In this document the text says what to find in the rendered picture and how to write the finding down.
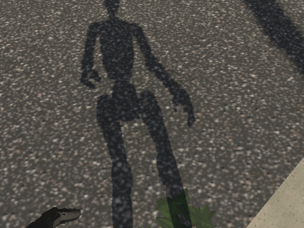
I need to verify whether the left robot hand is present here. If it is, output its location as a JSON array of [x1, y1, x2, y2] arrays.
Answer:
[[26, 207, 81, 228]]

